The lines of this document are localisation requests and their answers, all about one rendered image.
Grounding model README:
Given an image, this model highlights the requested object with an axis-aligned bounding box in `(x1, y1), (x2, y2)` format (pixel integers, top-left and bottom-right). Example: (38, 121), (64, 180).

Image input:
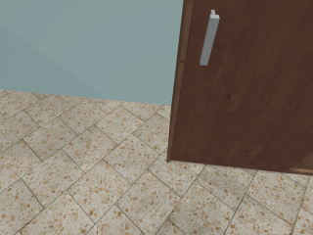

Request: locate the handle
(200, 10), (220, 66)

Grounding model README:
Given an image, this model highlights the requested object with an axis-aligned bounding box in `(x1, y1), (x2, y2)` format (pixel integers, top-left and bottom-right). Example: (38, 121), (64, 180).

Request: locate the wardrobe door
(170, 0), (313, 172)
(292, 151), (313, 170)

